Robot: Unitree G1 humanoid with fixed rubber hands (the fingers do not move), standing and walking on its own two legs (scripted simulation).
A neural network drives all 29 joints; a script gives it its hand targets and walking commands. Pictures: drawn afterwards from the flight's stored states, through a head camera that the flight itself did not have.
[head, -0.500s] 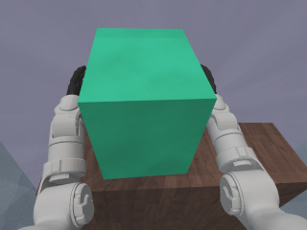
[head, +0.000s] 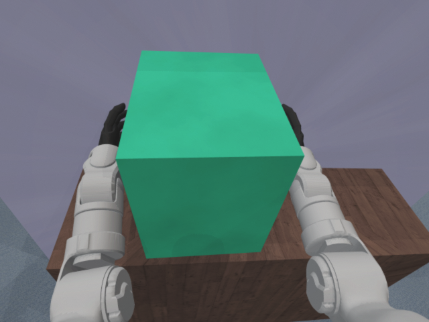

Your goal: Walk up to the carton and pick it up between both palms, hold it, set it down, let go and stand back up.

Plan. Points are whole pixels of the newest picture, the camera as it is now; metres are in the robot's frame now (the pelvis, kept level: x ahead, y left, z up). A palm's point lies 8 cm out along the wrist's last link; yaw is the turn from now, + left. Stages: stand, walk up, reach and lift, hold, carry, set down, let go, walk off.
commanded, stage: set down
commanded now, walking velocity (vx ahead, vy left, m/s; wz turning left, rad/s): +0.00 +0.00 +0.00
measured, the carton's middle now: (203, 154) +0.43 +0.02 +0.10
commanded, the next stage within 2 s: none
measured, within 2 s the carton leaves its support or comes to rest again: rests again in 1.90 s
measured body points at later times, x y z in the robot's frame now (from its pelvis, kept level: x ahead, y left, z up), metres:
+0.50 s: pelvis +0.01 +0.00 +0.00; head +0.02 +0.03 +0.45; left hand +0.43 +0.19 +0.11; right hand +0.43 -0.15 +0.14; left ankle +0.01 +0.11 -0.75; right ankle +0.01 -0.12 -0.75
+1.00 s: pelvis +0.02 +0.00 +0.00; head +0.03 +0.02 +0.45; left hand +0.43 +0.18 +0.09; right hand +0.43 -0.16 +0.11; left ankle +0.01 +0.11 -0.75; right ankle +0.01 -0.12 -0.75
